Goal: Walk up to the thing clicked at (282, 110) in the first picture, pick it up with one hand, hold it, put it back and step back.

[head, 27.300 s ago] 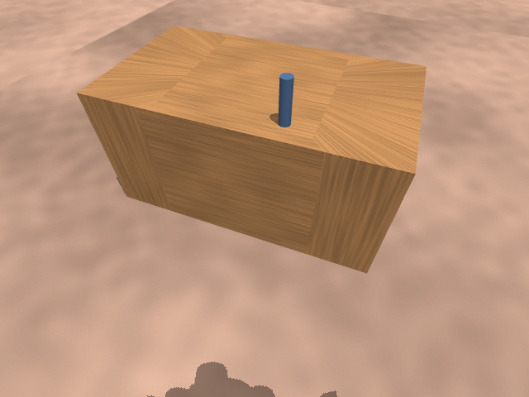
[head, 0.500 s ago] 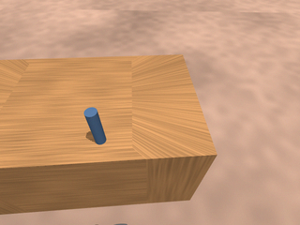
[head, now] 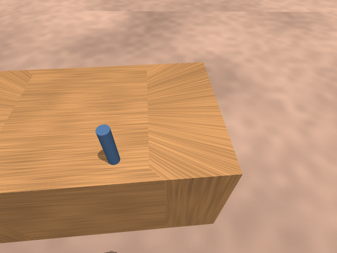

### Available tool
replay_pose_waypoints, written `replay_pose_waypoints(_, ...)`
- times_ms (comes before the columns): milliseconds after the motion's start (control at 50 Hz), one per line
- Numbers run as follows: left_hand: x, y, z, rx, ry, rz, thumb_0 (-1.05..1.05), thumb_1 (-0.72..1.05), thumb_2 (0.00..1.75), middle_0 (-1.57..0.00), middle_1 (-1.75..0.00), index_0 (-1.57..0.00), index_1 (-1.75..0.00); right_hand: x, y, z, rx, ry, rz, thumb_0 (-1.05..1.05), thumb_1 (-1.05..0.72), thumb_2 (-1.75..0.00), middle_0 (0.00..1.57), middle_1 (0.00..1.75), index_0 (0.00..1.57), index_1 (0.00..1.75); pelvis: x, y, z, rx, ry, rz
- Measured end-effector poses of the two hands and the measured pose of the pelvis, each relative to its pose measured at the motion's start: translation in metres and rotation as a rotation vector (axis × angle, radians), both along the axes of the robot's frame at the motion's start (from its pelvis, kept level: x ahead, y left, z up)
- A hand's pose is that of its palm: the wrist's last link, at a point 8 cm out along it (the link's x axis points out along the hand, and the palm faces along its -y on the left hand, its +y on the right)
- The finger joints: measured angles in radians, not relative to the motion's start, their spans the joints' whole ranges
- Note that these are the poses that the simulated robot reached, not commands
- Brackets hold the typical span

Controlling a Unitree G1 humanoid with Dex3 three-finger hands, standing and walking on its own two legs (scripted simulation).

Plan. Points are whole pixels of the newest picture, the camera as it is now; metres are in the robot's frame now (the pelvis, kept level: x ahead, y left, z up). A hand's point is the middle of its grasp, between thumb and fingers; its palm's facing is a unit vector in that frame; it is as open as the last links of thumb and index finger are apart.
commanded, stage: stand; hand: left
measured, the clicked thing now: (109, 146) +0.45 +0.21 -0.09
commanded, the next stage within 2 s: step back in 1.74 s
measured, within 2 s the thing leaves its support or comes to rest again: neither
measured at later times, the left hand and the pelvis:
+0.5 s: hand out of the picture +0.07 +0.26 -0.16, palm faces -0.03 -0.94 -0.34, open 7.4 cm; pelvis +0.01 +0.01 +0.00, yaw -1 degrees
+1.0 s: hand out of the picture +0.07 +0.26 -0.16, palm faces -0.03 -0.94 -0.33, open 7.4 cm; pelvis +0.01 +0.01 +0.00, yaw +0 degrees
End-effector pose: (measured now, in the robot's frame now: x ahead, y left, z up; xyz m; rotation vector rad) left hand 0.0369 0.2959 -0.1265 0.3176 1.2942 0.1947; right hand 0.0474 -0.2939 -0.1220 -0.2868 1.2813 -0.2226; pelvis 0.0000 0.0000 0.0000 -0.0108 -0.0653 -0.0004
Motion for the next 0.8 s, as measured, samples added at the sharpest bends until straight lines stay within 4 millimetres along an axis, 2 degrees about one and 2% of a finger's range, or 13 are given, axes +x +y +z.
replay_pose_waypoints(340, 0.030, 0.005, 0.002, -0.014, -0.040, -0.012, 0.01, 0.91, 0.90, -0.20, -0.30, -0.20, -0.30, 0.020, 0.009, 0.006, -0.005, -0.036, 0.008, 0.01, -0.90, -0.90, 0.20, 0.30, 0.20, 0.30, 0.008, 0.008, 0.003, 0.004, 0.002, -0.009)
replay_pose_waypoints(560, 0.024, 0.010, 0.004, -0.001, -0.018, -0.003, 0.01, 0.91, 0.90, -0.20, -0.30, -0.20, -0.30, 0.023, 0.008, 0.007, -0.004, -0.037, 0.008, 0.01, -0.90, -0.90, 0.20, 0.30, 0.20, 0.30, 0.009, 0.008, 0.004, 0.008, 0.008, -0.008)
replay_pose_waypoints(800, 0.021, 0.007, 0.005, -0.003, -0.015, 0.004, 0.01, 0.91, 0.90, -0.20, -0.30, -0.20, -0.30, 0.026, 0.004, 0.007, -0.005, -0.038, 0.010, 0.01, -0.90, -0.90, 0.20, 0.30, 0.20, 0.30, 0.010, 0.006, 0.004, 0.005, 0.005, -0.006)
